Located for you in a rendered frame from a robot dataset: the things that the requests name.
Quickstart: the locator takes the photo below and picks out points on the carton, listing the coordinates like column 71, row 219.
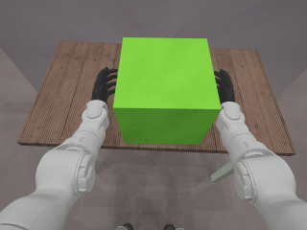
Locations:
column 166, row 92

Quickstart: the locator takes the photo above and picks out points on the left robot upper arm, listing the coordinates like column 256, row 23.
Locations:
column 62, row 177

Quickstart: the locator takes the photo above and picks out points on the robot left hand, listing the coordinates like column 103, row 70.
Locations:
column 101, row 84

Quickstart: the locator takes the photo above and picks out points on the table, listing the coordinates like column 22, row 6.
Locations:
column 67, row 87

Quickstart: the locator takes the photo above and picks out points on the robot left forearm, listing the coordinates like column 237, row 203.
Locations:
column 91, row 133

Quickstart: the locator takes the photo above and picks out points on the robot right forearm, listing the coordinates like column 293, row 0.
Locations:
column 236, row 137

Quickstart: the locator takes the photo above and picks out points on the right robot upper arm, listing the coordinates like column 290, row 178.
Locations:
column 267, row 183

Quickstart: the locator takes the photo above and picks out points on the robot right hand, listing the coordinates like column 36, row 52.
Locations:
column 225, row 88

